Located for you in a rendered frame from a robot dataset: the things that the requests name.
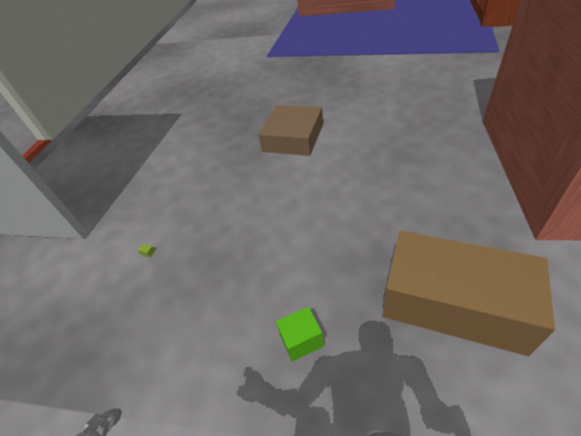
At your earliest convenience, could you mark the bookshelf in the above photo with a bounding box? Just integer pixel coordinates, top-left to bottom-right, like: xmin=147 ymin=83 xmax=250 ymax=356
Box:
xmin=470 ymin=0 xmax=520 ymax=27

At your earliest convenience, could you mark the left robot hand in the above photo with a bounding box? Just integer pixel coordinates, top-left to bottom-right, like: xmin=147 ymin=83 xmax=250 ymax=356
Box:
xmin=76 ymin=408 xmax=122 ymax=436

